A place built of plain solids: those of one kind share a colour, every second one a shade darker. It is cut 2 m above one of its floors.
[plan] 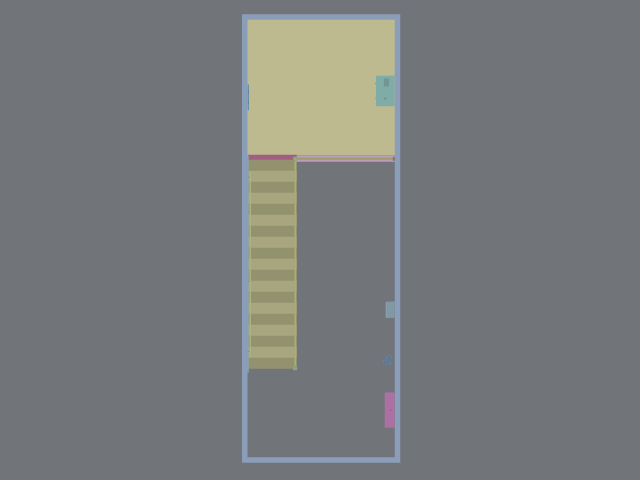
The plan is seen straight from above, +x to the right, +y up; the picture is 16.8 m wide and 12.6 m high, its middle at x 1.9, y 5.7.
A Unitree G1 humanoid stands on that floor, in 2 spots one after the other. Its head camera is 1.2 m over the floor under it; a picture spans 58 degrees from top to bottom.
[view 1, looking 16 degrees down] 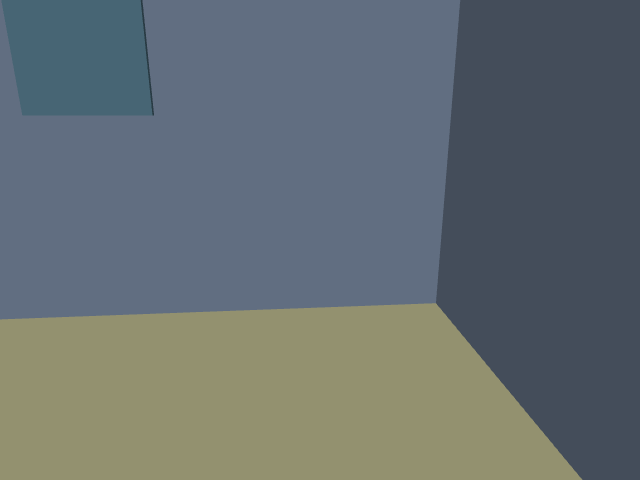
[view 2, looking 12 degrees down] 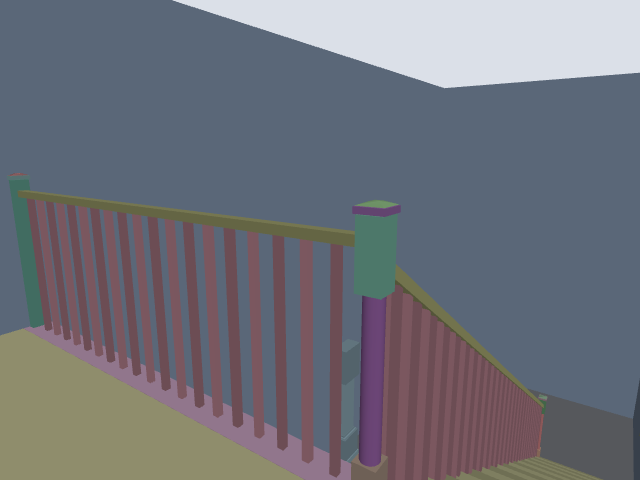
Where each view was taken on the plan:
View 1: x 2.58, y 10.48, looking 175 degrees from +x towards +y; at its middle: wall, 2.69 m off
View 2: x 0.63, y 9.02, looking -55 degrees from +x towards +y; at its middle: rail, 1.45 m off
